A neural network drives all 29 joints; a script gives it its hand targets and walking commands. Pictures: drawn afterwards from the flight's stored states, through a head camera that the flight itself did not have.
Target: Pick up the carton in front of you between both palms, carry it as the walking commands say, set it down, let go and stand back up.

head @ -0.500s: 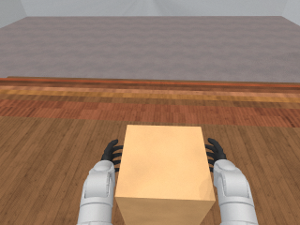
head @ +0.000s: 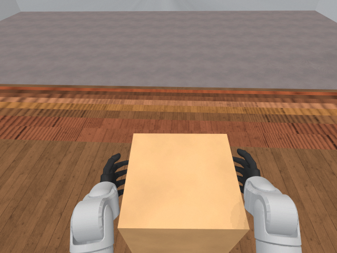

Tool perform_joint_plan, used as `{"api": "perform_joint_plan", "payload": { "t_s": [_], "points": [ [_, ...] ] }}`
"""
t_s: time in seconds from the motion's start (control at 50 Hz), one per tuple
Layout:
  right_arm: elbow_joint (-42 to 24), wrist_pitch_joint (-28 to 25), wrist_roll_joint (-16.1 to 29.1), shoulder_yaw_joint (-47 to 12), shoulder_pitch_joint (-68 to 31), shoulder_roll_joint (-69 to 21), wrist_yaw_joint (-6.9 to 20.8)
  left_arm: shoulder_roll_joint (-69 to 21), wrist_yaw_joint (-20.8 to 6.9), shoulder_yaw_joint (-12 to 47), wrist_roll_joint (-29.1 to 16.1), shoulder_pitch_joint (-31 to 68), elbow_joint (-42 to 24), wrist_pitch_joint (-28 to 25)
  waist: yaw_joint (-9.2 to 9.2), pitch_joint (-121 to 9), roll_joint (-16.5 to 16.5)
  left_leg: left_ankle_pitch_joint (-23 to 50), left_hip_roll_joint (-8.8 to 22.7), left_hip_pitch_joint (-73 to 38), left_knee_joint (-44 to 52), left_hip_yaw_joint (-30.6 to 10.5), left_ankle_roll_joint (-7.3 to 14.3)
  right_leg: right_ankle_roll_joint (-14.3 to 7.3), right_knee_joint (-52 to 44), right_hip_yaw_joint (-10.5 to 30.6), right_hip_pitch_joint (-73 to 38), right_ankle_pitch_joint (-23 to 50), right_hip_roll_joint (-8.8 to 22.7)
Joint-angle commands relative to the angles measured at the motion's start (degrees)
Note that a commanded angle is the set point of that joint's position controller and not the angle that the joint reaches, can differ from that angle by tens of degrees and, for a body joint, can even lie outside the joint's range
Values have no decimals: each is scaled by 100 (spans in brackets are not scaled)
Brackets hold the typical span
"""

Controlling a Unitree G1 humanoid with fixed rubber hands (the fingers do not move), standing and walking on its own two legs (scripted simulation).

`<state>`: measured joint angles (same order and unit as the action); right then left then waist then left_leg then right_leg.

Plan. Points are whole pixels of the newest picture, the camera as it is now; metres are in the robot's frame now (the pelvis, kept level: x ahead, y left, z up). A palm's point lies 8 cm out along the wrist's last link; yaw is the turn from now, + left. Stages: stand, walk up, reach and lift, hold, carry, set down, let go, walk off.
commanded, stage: carry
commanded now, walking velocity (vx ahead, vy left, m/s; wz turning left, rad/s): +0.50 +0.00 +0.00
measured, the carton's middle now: (179, 200) +0.27 +0.01 +0.02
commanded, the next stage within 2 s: none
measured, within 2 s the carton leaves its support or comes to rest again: neither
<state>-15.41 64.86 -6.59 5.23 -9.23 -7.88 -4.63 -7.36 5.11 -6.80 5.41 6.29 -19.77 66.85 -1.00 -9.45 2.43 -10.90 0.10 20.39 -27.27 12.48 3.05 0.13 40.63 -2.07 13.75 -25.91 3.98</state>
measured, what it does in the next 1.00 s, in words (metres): walks ahead: right foot, then left foot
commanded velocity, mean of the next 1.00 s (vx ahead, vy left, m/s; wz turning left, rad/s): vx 0.50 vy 0.00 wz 0.00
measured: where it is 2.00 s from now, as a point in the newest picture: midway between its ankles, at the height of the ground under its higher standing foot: (185, 147)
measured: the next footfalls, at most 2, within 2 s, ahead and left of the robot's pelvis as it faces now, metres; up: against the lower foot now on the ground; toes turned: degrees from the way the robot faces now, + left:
right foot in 0.34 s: +0.37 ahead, -0.13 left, +0.00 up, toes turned -12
left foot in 0.82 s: +0.71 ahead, +0.06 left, +0.00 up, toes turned +13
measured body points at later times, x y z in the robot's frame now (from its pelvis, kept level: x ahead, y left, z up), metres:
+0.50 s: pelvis +0.30 -0.06 +0.01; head +0.33 -0.07 +0.46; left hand +0.57 +0.10 +0.07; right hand +0.59 -0.20 +0.06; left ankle +0.20 +0.08 -0.64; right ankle +0.33 -0.13 -0.73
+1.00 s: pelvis +0.63 -0.01 +0.01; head +0.66 +0.00 +0.45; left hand +0.93 +0.13 +0.07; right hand +0.92 -0.18 +0.08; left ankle +0.67 +0.05 -0.73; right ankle +0.55 -0.14 -0.63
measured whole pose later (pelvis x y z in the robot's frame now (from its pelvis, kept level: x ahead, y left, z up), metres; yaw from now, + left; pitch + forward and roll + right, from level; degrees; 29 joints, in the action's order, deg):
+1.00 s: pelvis +0.63 -0.01 +0.01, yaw -2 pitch +4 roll +0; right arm -18.8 68.3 -5.6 7.5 -11.2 -8.0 -5.6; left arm -7.8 4.6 -6.9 6.2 10.6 -20.4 70.0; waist 1.6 -1.6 0.8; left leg -12.0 1.6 19.2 -26.7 14.9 5.6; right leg -1.8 69.6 -3.1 29.4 -19.4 4.8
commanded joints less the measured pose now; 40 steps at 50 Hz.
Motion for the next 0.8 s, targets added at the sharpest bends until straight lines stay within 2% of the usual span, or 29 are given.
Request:
{"api": "perform_joint_plan", "payload": {
  "t_s": [0.0,0.02,0.04,0.08,0.12,0.18,0.22,0.26,0.28,0.3,0.32,0.34,0.36,0.38,0.42,0.44,0.46,0.52,0.62,0.72,0.76,0.78],
  "points": [
    [-579,329,2102,-3826,-2371,-4978,1240,-4738,-1537,4266,-2428,3328,-610,253,270,-893,-1065,-715,2671,-3330,1487,-4001,1197,-180,2351,43,3482,-343,136],
    [-738,378,2203,-3865,-2627,-4969,1229,-4789,-1548,4253,-2502,3389,-581,280,251,-800,-604,-460,2497,-3021,1536,-3510,1059,-221,2426,91,3449,-81,287],
    [-826,422,2278,-3912,-2810,-4960,1225,-4827,-1541,4221,-2524,3389,-532,303,237,-779,-338,-664,2311,-2763,1697,-3015,857,-204,2124,81,3303,222,384],
    [-832,498,2416,-3967,-2935,-4954,1243,-4854,-1485,4137,-2466,3327,-426,339,234,-655,-602,-342,1929,-2482,1936,-2115,602,-63,1312,-183,2934,757,340],
    [-703,566,2499,-3975,-2840,-4921,1293,-4844,-1409,4056,-2305,3124,-266,371,214,-603,-795,267,1672,-2401,1894,-1548,534,52,553,-399,2641,1140,228],
    [-517,631,2553,-3955,-2726,-4842,1373,-4837,-1317,3955,-2092,2885,-66,405,226,-452,-1000,1078,1453,-2262,1720,-938,425,48,-499,-813,2118,1559,-18],
    [-473,638,2540,-3936,-2727,-4841,1408,-4866,-1299,3930,-2041,2913,-73,412,222,-317,-1190,1356,1411,-2120,1619,-713,285,-11,-894,-983,1668,2000,-92],
    [-495,634,2517,-3942,-2776,-4869,1428,-4911,-1310,3916,-2030,2976,-127,408,196,-278,-1209,1628,1401,-1972,1257,-490,157,-105,-1156,-1160,1015,2197,-152],
    [-525,634,2505,-3952,-2801,-4873,1432,-4931,-1320,3906,-2029,2932,-118,401,129,-404,-1089,2028,1282,-1790,697,-211,57,-145,-1349,-1364,356,2143,-309],
    [-544,634,2478,-3958,-2752,-4854,1432,-4928,-1332,3888,-2037,2869,-84,393,79,-701,-869,2311,1052,-1433,-200,89,-88,-177,-1410,-1555,-661,1779,-505],
    [-549,630,2455,-3940,-2758,-4781,1434,-4936,-1346,3871,-2025,2782,-50,382,-45,-1085,-495,1502,896,-658,-1384,119,-259,-220,-1421,-834,-1796,1348,45],
    [-622,661,2461,-3989,-2820,-4857,1431,-4815,-1367,3820,-1951,2776,24,350,-78,-1544,932,-9,345,745,-3228,-44,-560,-911,-2308,2019,-2766,-247,1771],
    [-680,648,2446,-3998,-2883,-4867,1443,-4990,-1381,3847,-1970,2705,76,306,-79,-1401,1436,-1606,-30,1824,-4196,-638,-470,-1350,-3044,3342,-2910,144,2263],
    [-621,594,2441,-4033,-2915,-5042,1458,-5168,-1398,3915,-2078,2819,-95,270,-20,-1353,1011,-1529,386,2014,-4633,-1086,-273,-1268,-2905,2786,-2748,844,2176],
    [-734,441,2431,-4084,-2920,-5311,1473,-5544,-1439,4098,-2189,3074,-363,142,19,-1289,75,-897,777,1980,-4407,-1215,-113,-958,-2693,1742,-2164,1851,1816],
    [-771,364,2410,-4137,-2899,-5365,1453,-5624,-1459,4181,-2246,3182,-458,81,37,-1274,30,-604,870,1793,-4058,-1209,-129,-774,-2768,1256,-1916,2093,1665],
    [-742,306,2409,-4184,-2847,-5533,1429,-5637,-1471,4217,-2290,3205,-497,37,38,-1326,182,-416,821,1619,-3836,-1086,-159,-684,-2813,905,-1808,2244,1546],
    [-688,145,2217,-4202,-2342,-5544,1330,-5530,-1554,4319,-2388,2911,-567,-26,31,-1234,402,-186,679,1690,-3058,-783,-251,-678,-2894,265,-1903,2630,1321],
    [-853,138,2109,-4210,-2130,-5297,1241,-5146,-1619,4274,-2356,2611,-618,-9,-1,-621,543,458,491,1906,-1411,-341,-296,-704,-2900,-345,-2093,3303,1056],
    [-1007,390,2237,-4138,-2140,-4933,1296,-4789,-1528,4093,-2172,2399,-635,179,-25,-67,628,1008,278,1219,-251,89,-84,-629,-2777,-722,-1996,3940,977],
    [-976,476,2293,-4065,-2227,-4799,1333,-4670,-1495,4069,-2145,2484,-648,257,31,-291,657,850,37,317,-134,299,-7,-510,-1949,-985,-1949,4836,915],
    [-902,504,2295,-4008,-2196,-4764,1348,-4608,-1482,4070,-2155,2548,-678,294,130,-575,497,626,-227,-601,97,554,-10,-373,-1060,-1284,-1660,4978,710]
  ]
}}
